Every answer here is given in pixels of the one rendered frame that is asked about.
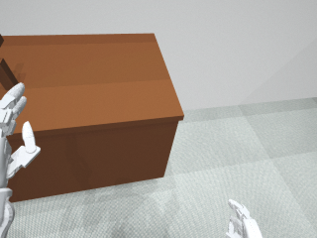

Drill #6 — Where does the left robot hand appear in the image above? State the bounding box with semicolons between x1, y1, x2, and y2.
0;82;41;188

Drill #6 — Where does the right robot hand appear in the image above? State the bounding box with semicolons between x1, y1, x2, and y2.
226;199;264;238

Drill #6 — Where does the counter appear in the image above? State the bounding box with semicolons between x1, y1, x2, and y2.
0;33;184;203

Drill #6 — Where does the left robot forearm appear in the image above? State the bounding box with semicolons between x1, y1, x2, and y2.
0;187;15;238

